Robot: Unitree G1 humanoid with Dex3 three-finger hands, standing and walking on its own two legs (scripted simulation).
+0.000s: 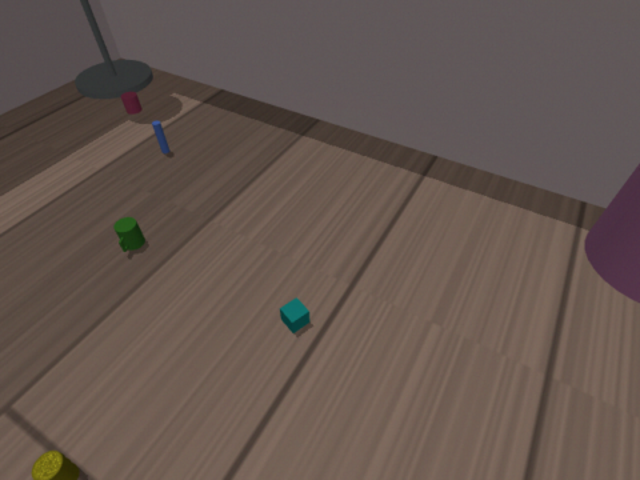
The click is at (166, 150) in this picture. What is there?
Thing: slim round
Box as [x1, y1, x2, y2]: [152, 121, 169, 153]
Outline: 153,121 152,125 161,150 164,153 168,152 169,150 159,121
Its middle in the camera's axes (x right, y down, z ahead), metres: -0.83 -0.57 +2.07
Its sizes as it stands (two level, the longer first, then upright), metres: 0.041 0.041 0.173
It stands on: the floor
